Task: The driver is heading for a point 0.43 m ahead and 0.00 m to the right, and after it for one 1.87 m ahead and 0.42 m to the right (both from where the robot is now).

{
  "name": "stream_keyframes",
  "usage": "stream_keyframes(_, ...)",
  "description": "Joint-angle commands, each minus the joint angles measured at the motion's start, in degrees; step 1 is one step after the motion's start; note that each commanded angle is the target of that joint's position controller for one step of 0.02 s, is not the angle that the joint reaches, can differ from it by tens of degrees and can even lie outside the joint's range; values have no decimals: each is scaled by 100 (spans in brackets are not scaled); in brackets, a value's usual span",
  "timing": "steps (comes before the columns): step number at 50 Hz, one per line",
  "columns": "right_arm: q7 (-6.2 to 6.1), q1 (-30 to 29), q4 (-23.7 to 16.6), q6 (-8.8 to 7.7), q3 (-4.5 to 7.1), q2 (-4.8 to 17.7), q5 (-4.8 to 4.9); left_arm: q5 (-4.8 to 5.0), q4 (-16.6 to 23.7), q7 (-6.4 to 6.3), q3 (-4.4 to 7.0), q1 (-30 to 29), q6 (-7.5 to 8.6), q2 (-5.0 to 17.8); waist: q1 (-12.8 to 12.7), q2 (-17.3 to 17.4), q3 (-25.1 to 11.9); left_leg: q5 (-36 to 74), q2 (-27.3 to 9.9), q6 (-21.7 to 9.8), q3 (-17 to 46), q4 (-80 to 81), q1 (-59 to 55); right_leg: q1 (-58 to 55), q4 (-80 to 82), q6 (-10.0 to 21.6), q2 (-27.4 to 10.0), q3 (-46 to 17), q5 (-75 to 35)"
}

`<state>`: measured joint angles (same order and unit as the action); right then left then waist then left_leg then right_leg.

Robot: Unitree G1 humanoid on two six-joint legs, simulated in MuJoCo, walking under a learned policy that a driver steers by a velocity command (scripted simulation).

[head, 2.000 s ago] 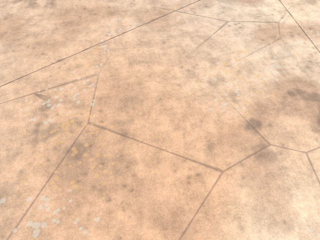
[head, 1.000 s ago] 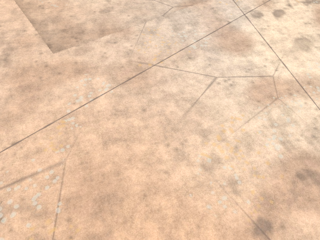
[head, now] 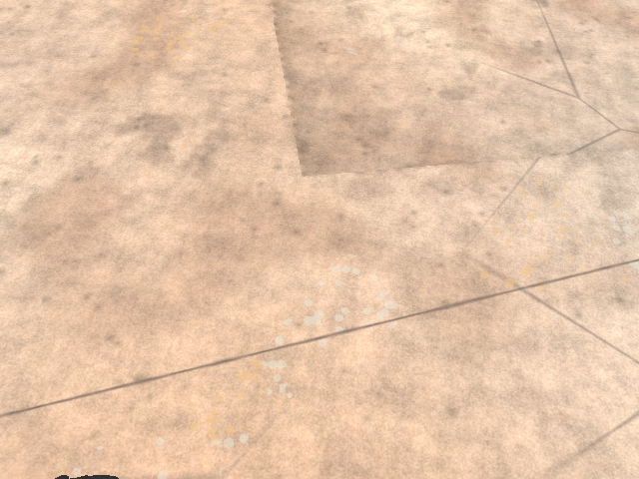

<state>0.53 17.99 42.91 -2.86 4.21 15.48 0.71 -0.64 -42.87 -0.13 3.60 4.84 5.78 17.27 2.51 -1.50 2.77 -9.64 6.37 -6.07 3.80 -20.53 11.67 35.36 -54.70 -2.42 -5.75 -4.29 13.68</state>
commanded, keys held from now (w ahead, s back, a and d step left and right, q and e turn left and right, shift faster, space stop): w+q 0.06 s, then w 0.26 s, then w+e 0.68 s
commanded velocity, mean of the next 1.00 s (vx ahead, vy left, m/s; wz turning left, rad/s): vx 0.50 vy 0.00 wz -0.10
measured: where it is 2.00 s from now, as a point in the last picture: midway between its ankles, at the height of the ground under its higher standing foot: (380, 278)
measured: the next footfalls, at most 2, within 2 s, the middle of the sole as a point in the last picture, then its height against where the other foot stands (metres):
right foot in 0.24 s outside the picture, level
left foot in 0.72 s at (254, 438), level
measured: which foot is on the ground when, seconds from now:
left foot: down 0.00-0.26, up 0.28-0.70, down 0.72-1.00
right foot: up 0.00-0.22, down 0.24-0.72, up 0.74-1.00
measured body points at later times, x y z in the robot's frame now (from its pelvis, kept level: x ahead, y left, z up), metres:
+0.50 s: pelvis +0.28 -0.05 +0.00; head +0.31 -0.06 +0.45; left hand +0.29 +0.22 -0.12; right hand +0.48 -0.30 -0.10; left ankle +0.33 +0.11 -0.69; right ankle +0.29 -0.15 -0.75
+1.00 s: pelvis +0.53 +0.00 +0.00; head +0.56 +0.00 +0.45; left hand +0.75 +0.24 -0.10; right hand +0.53 -0.29 -0.11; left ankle +0.51 +0.12 -0.75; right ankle +0.61 -0.17 -0.68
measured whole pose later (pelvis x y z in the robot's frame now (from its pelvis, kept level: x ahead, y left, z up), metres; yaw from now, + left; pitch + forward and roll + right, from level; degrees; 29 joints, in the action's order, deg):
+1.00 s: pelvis +0.53 +0.00 +0.00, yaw -11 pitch +1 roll +2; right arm 0.1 18.2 46.5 -5.3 4.3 15.7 -0.5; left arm 1.3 -40.1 0.8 4.5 10.6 1.3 18.7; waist 3.4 -3.1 1.0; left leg -12.4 0.9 -1.2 -7.2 -15.6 4.4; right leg 39.1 -54.5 -0.9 -5.5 -3.0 8.5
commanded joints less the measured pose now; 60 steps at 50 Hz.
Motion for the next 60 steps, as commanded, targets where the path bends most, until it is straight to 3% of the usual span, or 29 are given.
stream_keyframes(1, -129, -167, -443, -79, 268, 1034, 32, -20, 383, 4, 49, -267, -1, 275, -98, 439, -254, 1294, -1180, -860, 1056, 785, 238, -241, 1178, -168, 212, 156, -1137)
stream_keyframes(5, -151, 195, -302, -30, 255, 994, 52, 87, 552, 110, 9, -833, 63, 263, 193, 639, -217, 549, -1211, -634, 1157, 655, 202, -713, 2258, -127, 452, 171, -2084)
stream_keyframes(8, -161, 422, -163, -9, 216, 879, 45, 83, 608, 193, 49, -918, 140, 424, 224, 702, -183, 542, -1506, -575, 1504, 235, -468, -612, 2603, 82, 428, 79, -1749)
stream_keyframes(11, -164, 313, -140, 42, 219, 899, 18, 67, 476, 189, 145, -331, 209, 611, -142, 907, -303, 1662, -1546, -414, 1620, -396, -821, -1277, 2916, 425, 562, 308, -1126)
stream_keyframes(12, -147, 257, -184, 42, 157, 742, -7, 13, 321, 162, 235, 296, 236, 797, -441, 805, -767, 2200, -1240, -261, 1395, -1204, -678, -2260, 2906, 651, 426, 220, -1253)
stream_keyframes(13, -146, 378, -295, 30, 49, 518, -100, -59, 224, 139, 312, 1197, 242, 1123, -743, 170, -1642, 1230, -855, -36, 1024, -2800, 183, -3865, 2666, 1088, -498, -795, -1346)
stream_keyframes(14, -129, 1240, -279, -43, -57, 154, 80, -18, -86, 188, 440, 1797, 160, 1491, -483, -1707, -2254, -1916, 8, 423, 457, -4700, 2280, -5622, 3307, 2061, -1615, -3435, 50)
stream_keyframes(15, -139, 964, -204, -79, 12, 680, 142, 169, -94, 226, 304, 1817, 143, 943, -687, -1106, -1829, -2291, -279, 424, 786, -5329, 3097, -5477, 3803, 1950, -1650, -4067, 1572)
stream_keyframes(16, -133, 199, -342, -92, 87, 954, 140, 164, -29, 204, 212, 1458, 111, 650, -795, -542, -996, -1778, -522, 397, 688, -5424, 3353, -4743, 3902, 1680, -1421, -3236, 1570)
stream_keyframes(17, -137, -237, -470, -113, 65, 893, 44, 84, 32, 196, 155, 1126, 64, 595, -671, -162, -591, -1362, -779, 400, 375, -5218, 3215, -4009, 3990, 1566, -1145, -2619, 940)
stream_keyframes(18, -122, -452, -552, -157, 72, 815, -58, 52, 30, 196, 115, 945, 31, 507, -548, -107, -286, -1077, -950, 426, 275, -4824, 3101, -3450, 4109, 1588, -929, -2237, 324)
stream_keyframes(19, -105, -406, -564, -182, 75, 722, -84, 10, 38, 185, 73, 881, 33, 438, -396, -255, -283, -890, -1083, 440, 251, -4527, 2776, -3134, 4195, 1551, -735, -1955, -194)
stream_keyframes(21, -90, -301, -564, -199, 38, 519, -89, 76, 5, 171, 62, 927, 29, 426, -278, -422, -380, -887, -1114, 537, 102, -3980, 2505, -2946, 4313, 1618, -542, -1624, -885)
stream_keyframes(26, -44, -1196, -796, -249, -109, 235, -95, 190, -119, 28, 199, 1218, -61, 825, -477, -324, -250, 322, -929, 811, -111, -1917, 1974, -2417, 4454, 1553, -315, -969, -1336)
stream_keyframes(31, 45, -1857, -962, -347, -60, 426, 6, 252, -260, -23, 215, 1722, -200, 839, -656, -369, -199, 976, -672, 833, -18, -915, 1343, -2485, 4108, 1365, -389, -1227, -952)
stream_keyframes(33, 48, -1742, -950, -392, 7, 583, 26, 248, -248, -49, 239, 1697, -246, 888, -482, -455, -227, 775, -673, 716, 6, -647, 911, -2537, 3822, 1233, -461, -1469, -754)
stream_keyframes(35, -13, -941, -741, -416, 144, 826, -25, 202, -185, -57, 177, 1615, -261, 675, -27, -410, -593, 563, -807, 457, -10, -383, -394, -2200, 2966, 965, -90, -1332, -951)
stream_keyframes(36, -74, -63, -647, -419, 246, 1164, -121, 115, -36, -38, 54, 1505, -235, 329, 389, 126, -1294, 266, -1723, 98, 826, -461, -1701, -1518, 1437, 741, 285, -929, -353)
stream_keyframes(37, -75, 426, -511, -315, 353, 1634, -171, 189, 163, -48, -78, 2142, -147, -105, 187, 1779, -2019, -568, -3024, -720, 3006, -77, -3248, 216, -351, 436, 955, -173, 1790)
stream_keyframes(38, -40, 455, -437, -283, 286, 1258, -106, 315, 119, -60, 16, 2138, -130, 390, 231, 1709, -1801, -1788, -3131, -893, 3862, 287, -3044, 1016, -1320, 380, 602, -327, 2006)
stream_keyframes(39, -41, 199, -471, -288, 175, 870, -72, 322, 145, -60, 118, 1688, -159, 726, 293, 1134, -1091, -1799, -2858, -673, 3070, 385, -2444, 1208, -1622, 375, 385, -378, 1495)
stream_keyframes(40, -33, -128, -479, -285, 105, 690, -91, 272, 167, -61, 138, 1456, -197, 706, 167, 831, -724, -1172, -2586, -513, 2318, 484, -1838, 1053, -1590, 334, 217, -262, 1053)
stream_keyframes(42, -16, -544, -415, -288, 27, 442, -145, 218, 245, -17, 160, 1285, -281, 548, -97, 867, -283, -196, -2218, -399, 1359, 790, -964, 710, -1235, 275, -39, -238, 559)
stream_keyframes(46, -34, -604, -233, -379, 126, 640, -120, 199, 472, 52, 98, 1019, -414, 234, -224, 669, -135, 839, -2185, -510, 400, 1194, -541, 607, -681, 141, -156, -131, -36)
stream_keyframes(52, -94, -402, 7, -316, 217, 981, -69, 183, 804, 247, 1, 94, -371, 123, 54, 433, 31, 1338, -2061, -329, -758, 1239, -695, 259, 1119, 235, -40, 256, -1505)
stream_keyframes(56, -96, -116, 193, -198, 285, 1190, 48, 192, 1107, 350, 19, -426, -392, 229, 146, 448, 181, 1758, -2264, -157, -1074, 951, -1314, 218, 1711, 490, 94, 526, -1087)
stream_keyframes(58, -119, -113, 213, -115, 331, 1360, 94, 164, 1175, 372, 101, -287, -418, 388, -44, 607, -31, 3438, -2281, -35, -1289, 288, -1561, -289, 1823, 715, 408, 838, -475)
stream_keyframes(59, -139, -126, 209, -66, 352, 1442, 117, 155, 1112, 361, 194, 116, -439, 545, -308, 671, -322, 4368, -2226, 41, -1419, -417, -1565, -906, 1880, 856, 653, 1017, -243)
stream_keyframes(60, -163, -179, 190, -26, 323, 1400, 128, 171, 883, 317, 356, 996, -462, 800, -810, 560, -775, 4626, -2039, 207, -1612, -1565, -1190, -2150, 2222, 1055, 921, 1102, -539)
Over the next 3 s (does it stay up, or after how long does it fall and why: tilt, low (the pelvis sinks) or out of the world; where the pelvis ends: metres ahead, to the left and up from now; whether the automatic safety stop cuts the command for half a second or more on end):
stays up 1.24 -0.39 0.00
